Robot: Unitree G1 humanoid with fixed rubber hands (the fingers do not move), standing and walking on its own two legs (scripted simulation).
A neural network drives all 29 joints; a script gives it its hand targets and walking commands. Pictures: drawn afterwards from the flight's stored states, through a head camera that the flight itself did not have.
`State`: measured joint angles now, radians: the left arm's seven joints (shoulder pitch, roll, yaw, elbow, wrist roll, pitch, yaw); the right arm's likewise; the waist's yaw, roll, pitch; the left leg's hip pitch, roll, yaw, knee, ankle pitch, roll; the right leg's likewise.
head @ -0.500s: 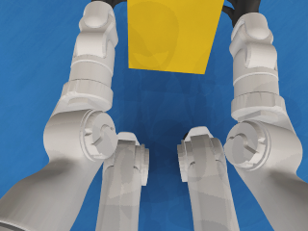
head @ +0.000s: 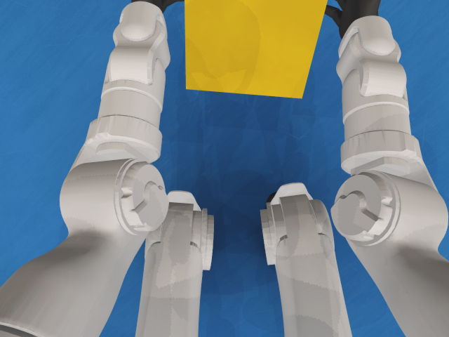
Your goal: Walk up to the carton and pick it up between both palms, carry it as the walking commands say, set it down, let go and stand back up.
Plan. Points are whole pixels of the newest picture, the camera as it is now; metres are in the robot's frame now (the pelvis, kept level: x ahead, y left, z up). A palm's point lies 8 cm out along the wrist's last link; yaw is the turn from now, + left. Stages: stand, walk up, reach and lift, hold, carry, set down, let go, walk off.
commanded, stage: set down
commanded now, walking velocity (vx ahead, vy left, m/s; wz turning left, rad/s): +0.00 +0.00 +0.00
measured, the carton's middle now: (248, 9) +0.59 -0.04 -0.24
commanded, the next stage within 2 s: none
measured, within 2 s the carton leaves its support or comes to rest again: rests again in 0.64 s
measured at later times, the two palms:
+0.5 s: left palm (144, 42) +0.53 +0.12 -0.20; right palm (362, 54) +0.50 -0.21 -0.19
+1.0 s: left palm out of the picture +0.54 +0.12 -0.08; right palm (415, 18) +0.51 -0.21 -0.08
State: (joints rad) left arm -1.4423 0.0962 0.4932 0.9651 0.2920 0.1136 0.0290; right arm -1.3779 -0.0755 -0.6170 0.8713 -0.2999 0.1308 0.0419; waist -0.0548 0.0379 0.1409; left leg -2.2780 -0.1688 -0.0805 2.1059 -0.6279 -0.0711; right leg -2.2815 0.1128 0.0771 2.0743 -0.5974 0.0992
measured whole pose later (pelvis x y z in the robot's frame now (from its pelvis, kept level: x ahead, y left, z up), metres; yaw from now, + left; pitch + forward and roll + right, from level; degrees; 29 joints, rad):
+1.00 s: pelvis -0.01 -0.01 +0.04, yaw +0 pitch +42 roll +0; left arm -1.33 0.27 0.16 0.97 -0.06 0.13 0.14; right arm -1.26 -0.22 -0.27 0.92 0.07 0.11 -0.13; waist -0.07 0.01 0.12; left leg -2.12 -0.10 -0.06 1.97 -0.59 -0.06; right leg -2.14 0.07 0.05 1.95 -0.54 0.05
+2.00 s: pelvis +0.03 -0.01 +0.28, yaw +0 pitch +43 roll +0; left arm -1.09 0.12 0.37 0.88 0.22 0.11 0.06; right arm -1.01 -0.08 -0.44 0.80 -0.19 0.09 -0.05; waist -0.06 0.02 -0.03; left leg -1.43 -0.06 -0.10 0.98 -0.30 -0.03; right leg -1.44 0.05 0.06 0.95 -0.26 0.02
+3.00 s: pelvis +0.11 -0.01 +0.38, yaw +0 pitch -2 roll +0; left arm 0.22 0.21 0.04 0.43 0.01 0.10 -0.07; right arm 0.23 -0.21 -0.04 0.43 -0.01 0.11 0.07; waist 0.01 -0.01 0.07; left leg -0.12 -0.03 -0.08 0.44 -0.29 0.00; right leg -0.15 0.02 0.07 0.45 -0.27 0.01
